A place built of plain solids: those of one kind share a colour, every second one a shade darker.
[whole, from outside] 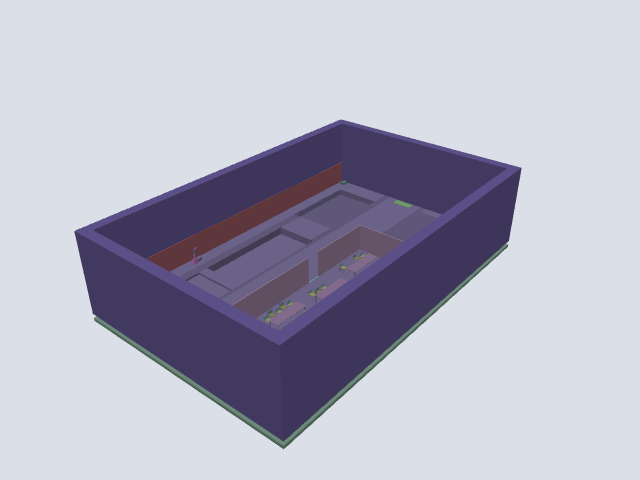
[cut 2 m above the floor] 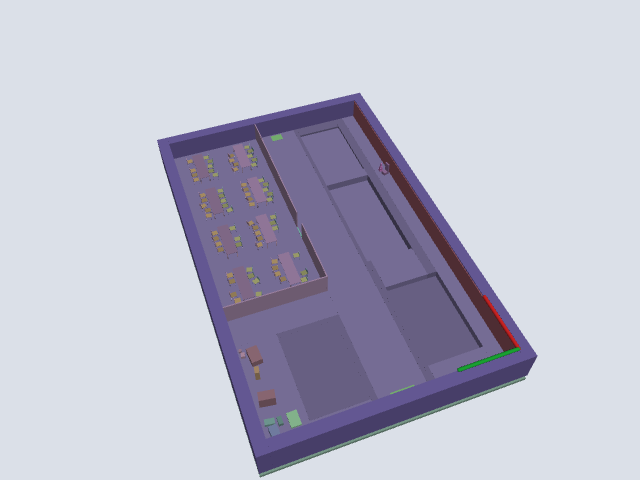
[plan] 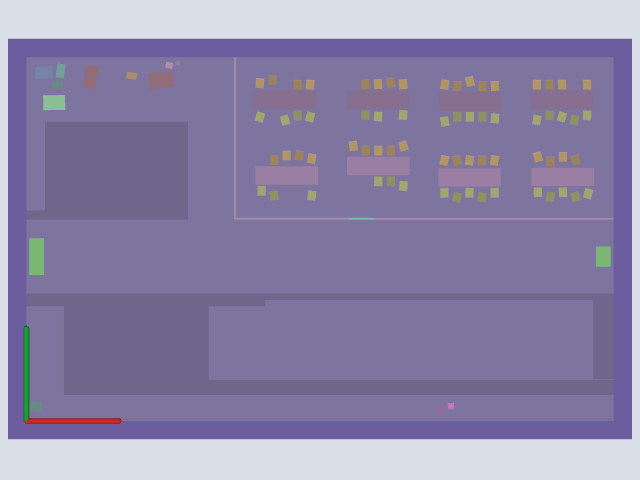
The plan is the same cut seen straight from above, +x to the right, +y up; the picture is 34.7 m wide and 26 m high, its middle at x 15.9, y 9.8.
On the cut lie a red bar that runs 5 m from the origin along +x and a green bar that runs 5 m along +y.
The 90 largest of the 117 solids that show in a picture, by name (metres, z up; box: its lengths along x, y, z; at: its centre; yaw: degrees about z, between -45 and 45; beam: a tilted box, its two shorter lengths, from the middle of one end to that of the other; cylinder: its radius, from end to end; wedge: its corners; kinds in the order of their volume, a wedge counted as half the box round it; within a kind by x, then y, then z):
{
 "wall_1": {"box": [1.0, 19.7, 8.0], "at": [-0.5, 9.85, 3.0]},
 "wall_2": {"box": [33.8, 1.0, 8.0], "at": [15.9, -0.5, 3.0]},
 "wall_3": {"box": [33.8, 1.0, 8.0], "at": [15.9, 20.2, 3.0]},
 "wall_4": {"box": [1.0, 19.7, 8.0], "at": [32.3, 9.85, 3.0]},
 "floor_1": {"box": [1.0, 4.81, 1.32], "at": [0.5, 13.8, -0.66]},
 "floor_2": {"box": [2.0, 4.81, 1.32], "at": [1.0, 3.81, -0.66]},
 "floor_3": {"box": [8.75, 0.5, 1.32], "at": [4.38, 11.15, -0.66]},
 "floor_4": {"box": [8.75, 3.49, 1.32], "at": [4.38, 17.95, -0.66]},
 "floor_5": {"box": [7.36, 4.81, 1.32], "at": [4.68, 13.8, -0.66]},
 "floor_6": {"box": [7.87, 4.81, 0.68], "at": [5.93, 3.81, -0.98]},
 "floor_7": {"box": [12.95, 0.34, 1.32], "at": [6.47, 6.38, -0.66]},
 "floor_8": {"box": [0.39, 4.81, 1.32], "at": [8.55, 13.8, -0.66]},
 "floor_9": {"box": [2.5, 8.8, 1.0], "at": [10.0, 15.3, -0.5]},
 "floor_10": {"box": [3.08, 3.96, 1.32], "at": [11.41, 4.23, -0.66]},
 "floor_11": {"box": [31.8, 1.4, 1.32], "at": [15.9, 0.7, -0.66]},
 "floor_12": {"box": [31.8, 0.35, 1.32], "at": [15.9, 6.72, -0.66]},
 "floor_13": {"box": [31.8, 4.0, 1.0], "at": [15.9, 8.9, -0.5]},
 "floor_14": {"box": [9.91, 4.3, 0.58], "at": [17.91, 4.4, -1.03]},
 "floor_15": {"box": [21.93, 0.85, 1.32], "at": [20.84, 1.82, -0.66]},
 "floor_16": {"box": [20.55, 8.8, 1.0], "at": [21.52, 15.3, -0.5]},
 "floor_17": {"box": [0.99, 4.3, 1.32], "at": [23.36, 4.4, -0.66]},
 "floor_18": {"box": [6.85, 4.3, 1.12], "at": [27.27, 4.4, -0.76]},
 "floor_19": {"box": [1.1, 4.3, 1.32], "at": [31.25, 4.4, -0.66]},
 "floor_base_1": {"box": [33.8, 21.7, 0.3], "at": [15.9, 9.85, -1.57]},
 "part_1": {"box": [0.1, 8.7, 2.65], "at": [11.3, 15.35, 1.27]},
 "part_2": {"box": [6.22, 0.1, 2.65], "at": [14.36, 10.95, 1.27]},
 "part_3": {"box": [12.98, 0.1, 2.65], "at": [25.31, 10.95, 1.27]},
 "back_1": {"box": [31.62, 0.06, 2.4], "at": [15.9, 0.09, 1.2]},
 "pallet_load_1": {"box": [0.71, 1.25, 1.1], "at": [3.48, 18.63, 0.55], "yaw": -8.6},
 "pallet_load_2": {"box": [1.34, 0.87, 0.63], "at": [7.29, 18.45, 0.32], "yaw": 4.8},
 "top_1": {"box": [3.4, 1.0, 0.04], "at": [14.01, 17.38, 0.74]},
 "top_2": {"box": [3.4, 1.0, 0.04], "at": [14.09, 13.29, 0.74]},
 "top_3": {"box": [3.4, 1.0, 0.04], "at": [19.04, 17.4, 0.74]},
 "top_4": {"box": [3.4, 1.0, 0.04], "at": [19.06, 13.81, 0.74]},
 "top_5": {"box": [3.4, 1.0, 0.04], "at": [24.0, 13.19, 0.74]},
 "top_6": {"box": [3.4, 1.0, 0.04], "at": [24.02, 17.3, 0.74]},
 "top_7": {"box": [3.4, 1.0, 0.04], "at": [29.01, 17.38, 0.74]},
 "top_8": {"box": [3.4, 1.0, 0.04], "at": [29.06, 13.22, 0.74]},
 "sack_pile_1": {"box": [0.93, 0.65, 0.57], "at": [0.94, 18.87, 0.28], "yaw": 3.9},
 "crate_1": {"box": [0.64, 0.47, 0.27], "at": [0.49, 0.78, 0.14], "yaw": -11.0},
 "crate_2": {"box": [0.61, 0.35, 0.31], "at": [1.68, 18.23, 0.15], "yaw": -0.7},
 "crate_3": {"box": [0.45, 0.77, 0.3], "at": [1.85, 18.96, 0.15], "yaw": -9.1},
 "crate_stack_1": {"box": [0.57, 0.36, 1.08], "at": [5.7, 18.7, 0.54], "yaw": -9.5},
 "chairb_seat_1": {"box": [0.45, 0.53, 0.03], "at": [12.65, 18.29, 0.43], "yaw": -4.1},
 "chairb_seat_2": {"box": [0.45, 0.53, 0.03], "at": [13.33, 18.46, 0.43], "yaw": 2.2},
 "chairb_seat_3": {"box": [0.45, 0.53, 0.03], "at": [13.41, 14.13, 0.43], "yaw": 0.8},
 "chairb_seat_4": {"box": [0.45, 0.53, 0.03], "at": [14.09, 14.38, 0.43], "yaw": 1.0},
 "chairb_seat_5": {"box": [0.45, 0.53, 0.03], "at": [14.69, 18.21, 0.43], "yaw": -0.9},
 "chairb_seat_6": {"box": [0.45, 0.53, 0.03], "at": [14.77, 14.38, 0.43], "yaw": -7.5},
 "chairb_seat_7": {"box": [0.45, 0.53, 0.03], "at": [15.37, 18.21, 0.43], "yaw": -2.4},
 "chairb_seat_8": {"box": [0.45, 0.53, 0.03], "at": [15.45, 14.21, 0.43], "yaw": -9.9},
 "chairb_seat_9": {"box": [0.45, 0.53, 0.03], "at": [17.7, 14.89, 0.43], "yaw": 7.7},
 "chairb_seat_10": {"box": [0.45, 0.53, 0.03], "at": [18.36, 18.24, 0.43], "yaw": 1.6},
 "chairb_seat_11": {"box": [0.45, 0.53, 0.03], "at": [18.38, 14.64, 0.43], "yaw": 3.2},
 "chairb_seat_12": {"box": [0.45, 0.53, 0.03], "at": [19.04, 18.24, 0.43], "yaw": 2.3},
 "chairb_seat_13": {"box": [0.45, 0.53, 0.03], "at": [19.06, 14.64, 0.43], "yaw": 0.4},
 "chairb_seat_14": {"box": [0.45, 0.53, 0.03], "at": [19.72, 18.32, 0.43], "yaw": 11.0},
 "chairb_seat_15": {"box": [0.45, 0.53, 0.03], "at": [19.74, 14.64, 0.43], "yaw": -0.3},
 "chairb_seat_16": {"box": [0.45, 0.53, 0.03], "at": [20.4, 18.24, 0.43], "yaw": 3.3},
 "chairb_seat_17": {"box": [0.45, 0.53, 0.03], "at": [20.42, 14.89, 0.43], "yaw": 16.0},
 "chairb_seat_18": {"box": [0.45, 0.53, 0.03], "at": [22.64, 14.11, 0.43], "yaw": -13.2},
 "chairb_seat_19": {"box": [0.45, 0.53, 0.03], "at": [23.32, 14.11, 0.43], "yaw": 14.8},
 "chairb_seat_20": {"box": [0.45, 0.53, 0.03], "at": [24.0, 14.11, 0.43], "yaw": -8.6},
 "chairb_seat_21": {"box": [0.45, 0.53, 0.03], "at": [24.68, 14.11, 0.43], "yaw": 0.2},
 "chairb_seat_22": {"box": [0.45, 0.53, 0.03], "at": [25.36, 14.11, 0.43], "yaw": -11.8},
 "pallet_1": {"box": [1.19, 0.81, 0.16], "at": [1.5, 17.24, 0.08], "yaw": 0.6},
 "low_mat_1": {"box": [0.8, 2.0, 0.06], "at": [0.55, 8.9, -0.02]},
 "low_mat_2": {"box": [0.8, 1.1, 0.06], "at": [31.25, 8.9, -0.02]},
 "chaira_seat_1": {"box": [0.45, 0.53, 0.03], "at": [12.65, 16.46, 0.43], "yaw": -16.6},
 "chaira_seat_2": {"box": [0.45, 0.53, 0.03], "at": [12.73, 12.46, 0.43], "yaw": -0.3},
 "chaira_seat_3": {"box": [0.45, 0.53, 0.03], "at": [13.41, 12.21, 0.43], "yaw": 5.3},
 "chaira_seat_4": {"box": [0.45, 0.53, 0.03], "at": [14.01, 16.29, 0.43], "yaw": 17.1},
 "chaira_seat_5": {"box": [0.45, 0.53, 0.03], "at": [14.69, 16.54, 0.43], "yaw": 3.2},
 "chaira_seat_6": {"box": [0.45, 0.53, 0.03], "at": [15.37, 16.46, 0.43], "yaw": -14.7},
 "chaira_seat_7": {"box": [0.45, 0.53, 0.03], "at": [15.45, 12.21, 0.43], "yaw": -7.8},
 "chaira_seat_8": {"box": [0.45, 0.53, 0.03], "at": [18.36, 16.57, 0.43], "yaw": 0.2},
 "chaira_seat_9": {"box": [0.45, 0.53, 0.03], "at": [19.04, 16.49, 0.43], "yaw": -3.8},
 "chaira_seat_10": {"box": [0.45, 0.53, 0.03], "at": [19.06, 12.97, 0.43], "yaw": -1.6},
 "chaira_seat_11": {"box": [0.45, 0.53, 0.03], "at": [19.74, 12.97, 0.43], "yaw": 0.1},
 "chaira_seat_12": {"box": [0.45, 0.53, 0.03], "at": [20.4, 16.57, 0.43], "yaw": -3.2},
 "chaira_seat_13": {"box": [0.45, 0.53, 0.03], "at": [20.42, 12.72, 0.43], "yaw": -4.2},
 "chaira_seat_14": {"box": [0.45, 0.53, 0.03], "at": [22.64, 12.36, 0.43], "yaw": 1.3},
 "chaira_seat_15": {"box": [0.45, 0.53, 0.03], "at": [22.66, 16.22, 0.43], "yaw": 9.1},
 "chaira_seat_16": {"box": [0.45, 0.53, 0.03], "at": [23.32, 12.11, 0.43], "yaw": -10.5},
 "chaira_seat_17": {"box": [0.45, 0.53, 0.03], "at": [24.0, 12.36, 0.43], "yaw": -1.5},
 "chaira_seat_18": {"box": [0.45, 0.53, 0.03], "at": [24.68, 12.11, 0.43], "yaw": -7.9},
 "chaira_seat_19": {"box": [0.45, 0.53, 0.03], "at": [25.36, 12.36, 0.43], "yaw": 0.8},
 "hand_truck_1": {"box": [0.46, 0.53, 0.3], "at": [22.46, 0.56, 0.15], "yaw": 13.7},
 "bucket_1": {"box": [0.38, 0.32, 0.31], "at": [7.73, 19.26, 0.15], "yaw": -10.4},
 "low_threshold_1": {"box": [1.35, 0.1, 0.06], "at": [18.14, 10.95, -0.02]}
}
